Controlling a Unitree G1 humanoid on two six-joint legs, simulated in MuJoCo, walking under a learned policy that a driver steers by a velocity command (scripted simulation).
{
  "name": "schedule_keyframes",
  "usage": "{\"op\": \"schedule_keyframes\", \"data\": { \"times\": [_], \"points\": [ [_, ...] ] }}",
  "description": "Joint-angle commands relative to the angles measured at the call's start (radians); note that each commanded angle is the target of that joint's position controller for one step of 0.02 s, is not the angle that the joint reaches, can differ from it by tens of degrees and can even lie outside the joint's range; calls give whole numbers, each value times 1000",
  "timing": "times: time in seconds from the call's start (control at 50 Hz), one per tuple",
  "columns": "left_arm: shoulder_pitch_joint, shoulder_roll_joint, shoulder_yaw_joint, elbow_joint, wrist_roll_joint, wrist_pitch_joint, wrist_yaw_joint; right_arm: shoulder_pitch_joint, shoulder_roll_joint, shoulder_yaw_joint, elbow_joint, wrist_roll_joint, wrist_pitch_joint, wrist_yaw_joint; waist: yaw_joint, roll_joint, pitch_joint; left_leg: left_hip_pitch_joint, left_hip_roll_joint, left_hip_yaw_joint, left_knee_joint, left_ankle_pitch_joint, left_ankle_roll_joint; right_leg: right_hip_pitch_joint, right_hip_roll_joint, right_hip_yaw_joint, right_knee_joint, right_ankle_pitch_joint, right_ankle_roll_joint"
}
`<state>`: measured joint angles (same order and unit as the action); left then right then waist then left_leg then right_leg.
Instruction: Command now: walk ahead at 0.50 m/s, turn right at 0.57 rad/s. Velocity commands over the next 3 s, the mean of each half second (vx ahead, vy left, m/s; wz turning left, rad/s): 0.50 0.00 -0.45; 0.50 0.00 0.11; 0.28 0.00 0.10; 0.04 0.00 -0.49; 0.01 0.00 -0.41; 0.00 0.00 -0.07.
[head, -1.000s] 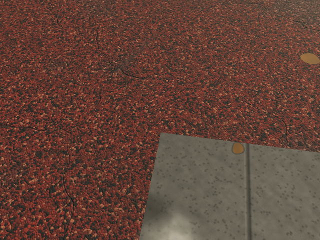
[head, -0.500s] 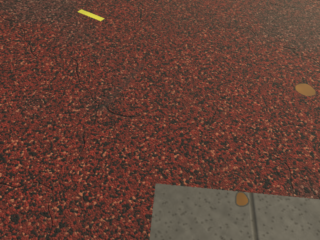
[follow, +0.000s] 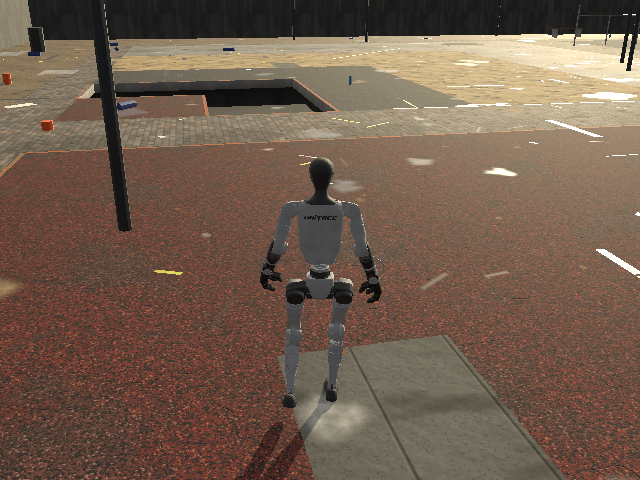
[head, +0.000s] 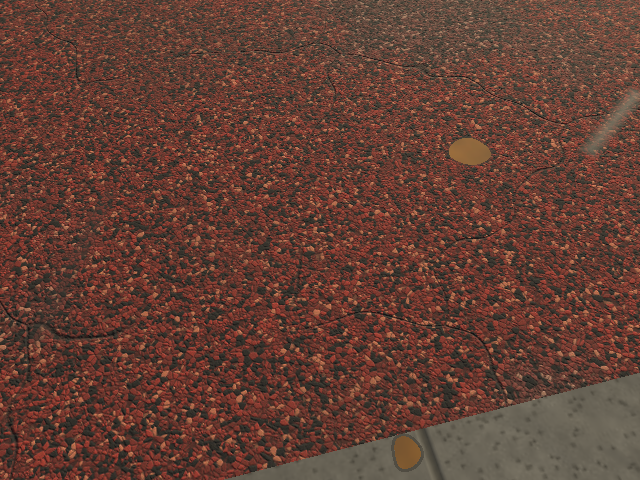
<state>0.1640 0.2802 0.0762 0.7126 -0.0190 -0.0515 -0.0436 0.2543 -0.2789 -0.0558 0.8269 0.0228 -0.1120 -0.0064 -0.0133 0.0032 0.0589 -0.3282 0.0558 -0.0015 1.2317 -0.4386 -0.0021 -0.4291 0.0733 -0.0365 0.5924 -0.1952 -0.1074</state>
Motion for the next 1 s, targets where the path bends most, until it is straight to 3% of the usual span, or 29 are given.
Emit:
{"op": "schedule_keyframes", "data": {
  "times": [0.02, 0.06, 0.1, 0.2, 0.26, 0.32, 0.36, 0.38, 0.4, 0.42, 0.44, 0.46, 0.48, 0.5, 0.52, 0.56, 0.6, 0.66, 0.72, 0.78, 0.82, 0.86, 0.88, 0.9, 0.92, 0.94, 0.96, 0.98, 1.0],
  "points": [
    [53, 98, 26, -67, 10, -20, 11, -33, -137, -33, -108, -22, -35, -6, 8, -17, -140, -350, 73, -94, -27, 120, 14, 369, -270, 437, -329, 194, -200],
    [46, 106, 28, -74, 9, -25, 17, -18, -118, -35, -116, -32, -9, -4, -16, -20, -123, -294, 74, -79, -101, 152, -13, 275, -241, 388, -361, 280, -202],
    [78, 132, 34, -64, 6, -28, 30, -60, -91, -28, -136, -42, 5, -7, -12, -19, -100, -301, 60, -59, -194, 218, -41, 219, -218, 333, -372, 347, -200],
    [161, 145, 37, -39, -5, -14, 53, -254, -51, -9, -191, -34, 0, 4, 63, -78, -66, -261, -13, -45, -567, 501, -56, 190, -149, 281, -344, 237, -126],
    [205, 144, 34, -19, -7, -9, 56, -317, -63, -8, -210, -20, -12, 23, 94, -97, -62, -223, -35, -46, -673, 552, -42, 236, -181, 324, -315, 171, -113],
    [234, 132, 30, 2, -4, -4, 61, -328, -88, -16, -221, -21, -27, 38, 95, -108, -55, -221, -38, -54, -733, 479, -4, 344, -233, 390, -248, 184, -103],
    [217, 141, 32, 4, 1, 2, 61, -270, -107, -26, -213, -21, -33, 37, 58, -138, -63, -150, -51, -31, -763, 392, 33, 382, -245, 409, -193, 299, -86],
    [198, 128, 27, -2, 2, 4, 60, -181, -128, -39, -190, -26, -37, 32, 10, -134, -106, -22, -68, -8, -803, 401, 63, 381, -204, 384, -103, 437, -65],
    [177, 95, 13, -19, 11, 1, 55, -42, -165, -52, -171, -40, -40, 26, -57, -100, -227, 215, 24, -88, -764, 440, 123, 299, -154, 338, 94, 435, -34],
    [280, 44, -5, -27, 7, -8, 56, 112, -247, -75, -148, -52, -36, 22, -63, 100, -391, 600, 228, -412, -751, 388, 265, -10, -25, 232, 445, 166, 40],
    [342, 44, -14, -15, -11, -18, 55, 182, -217, -73, -99, -26, -25, 34, -60, 316, -427, 715, 348, -755, -892, 158, 345, -250, 34, 210, 665, -370, 74],
    [258, 127, 3, -20, -22, -23, 52, 140, -143, -51, -109, -5, -20, 34, -77, 182, -275, 612, 324, -715, -930, -14, 302, -356, -26, 251, 746, -334, 69],
    [153, 137, 3, -43, -17, -23, 50, 73, -112, -39, -123, -11, -9, 30, -70, 88, -162, 472, 284, -571, -947, 5, 263, -364, -73, 204, 742, -250, 67],
    [93, 123, 1, -61, 1, -26, 47, 24, -95, -29, -125, -21, -2, 31, -43, 36, -76, 333, 239, -474, -983, 101, 249, -346, -111, 169, 674, -187, 67],
    [85, 112, 6, -63, 13, -26, 46, -4, -76, -21, -126, -29, -3, 31, -15, 42, -56, 257, 205, -410, -1006, 188, 236, -302, -148, 160, 605, -140, 68],
    [122, 74, 0, -50, 9, -20, 42, -13, -72, -18, -118, -29, -7, 33, 14, 86, -63, 184, 158, -318, -1043, 305, 233, -227, -168, 131, 533, -106, 78],
    [97, 50, -9, -61, 14, -17, 43, 4, -102, -24, -101, -21, -11, 30, 14, 87, -59, 166, 154, -252, -1069, 413, 248, -237, -179, 107, 446, -67, 95],
    [1, 28, -21, -84, 18, -24, 42, 33, -135, -32, -80, -14, -2, 21, -13, 65, -54, 176, 137, -168, -1087, 488, 235, -234, -182, 85, 252, 89, 110],
    [-108, 16, -27, -109, 15, -36, 33, 94, -147, -32, -52, 0, 12, 16, -52, 64, -35, 162, 107, -133, -1070, 485, 210, -157, -142, 64, 64, 220, 120],
    [-185, 31, -22, -132, 4, -48, 18, 149, -157, -33, -30, 6, 27, 13, -73, 72, -22, 200, 135, -173, -1030, 452, 205, -118, -110, 66, -28, 230, 122],
    [-192, 56, -12, -141, 2, -59, 10, 153, -166, -37, -26, 8, 38, 6, -54, 87, -25, 239, 159, -221, -986, 433, 187, -78, -101, 80, -85, 178, 106],
    [-104, 89, 5, -119, 3, -67, 13, 133, -177, -40, -27, 7, 47, 0, 11, 98, -63, 236, 150, -227, -894, 504, 158, 75, -84, 62, -146, 138, 78],
    [13, 130, 26, -87, 11, -70, 22, 131, -152, -31, -31, 1, 47, 0, 65, 84, -140, 188, 96, -192, -755, 571, 129, 264, -99, 67, -154, 138, 48],
    [191, 203, 46, -69, 31, -69, 35, 107, -90, -7, -65, -20, 42, 1, 146, -12, -292, 14, 26, -138, -460, 395, 86, 546, -282, 236, -116, 159, -21],
    [257, 266, 60, -44, 37, -53, 33, 241, 2, 20, -87, -4, 26, 0, 97, -296, -427, -341, -90, -50, -135, -106, 29, 842, -509, 629, -182, -3, -162],
    [266, 177, 40, -43, 29, -49, 32, 214, -93, -2, -70, 17, 21, -1, 125, -231, -390, -445, -49, -137, 9, -138, 25, 790, -494, 716, -249, -158, -160],
    [214, 131, 24, -42, 20, -48, 34, 130, -141, -20, -90, 25, 24, 0, 122, -167, -254, -489, -13, -131, 44, -50, 27, 675, -462, 569, -270, -149, -122],
    [148, 104, 13, -43, 22, -48, 33, 87, -133, -21, -97, 16, 29, -2, 94, -112, -185, -458, 22, -111, 26, 29, 22, 551, -418, 457, -298, -72, -101],
    [96, 75, 5, -38, 24, -49, 29, 62, -122, -24, -103, 5, 38, -1, 66, -103, -126, -431, 45, -107, -13, 81, 17, 450, -381, 374, -336, -7, -92]
  ]
}}
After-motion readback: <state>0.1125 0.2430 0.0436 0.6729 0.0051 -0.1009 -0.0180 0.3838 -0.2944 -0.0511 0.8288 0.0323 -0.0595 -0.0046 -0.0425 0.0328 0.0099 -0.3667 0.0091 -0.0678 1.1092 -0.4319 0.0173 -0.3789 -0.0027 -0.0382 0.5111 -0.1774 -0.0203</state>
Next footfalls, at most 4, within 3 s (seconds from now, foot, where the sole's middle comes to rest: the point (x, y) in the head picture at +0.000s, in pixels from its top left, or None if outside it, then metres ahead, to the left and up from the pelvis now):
0.40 left None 0.42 0.11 -0.76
0.90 right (428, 393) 0.61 -0.19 -0.76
1.34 left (310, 300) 0.85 0.06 -0.76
1.74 right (416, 336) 0.75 -0.19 -0.76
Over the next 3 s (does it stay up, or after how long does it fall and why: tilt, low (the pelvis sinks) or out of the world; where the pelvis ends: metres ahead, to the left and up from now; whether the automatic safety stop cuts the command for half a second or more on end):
stays up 0.73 -0.10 0.01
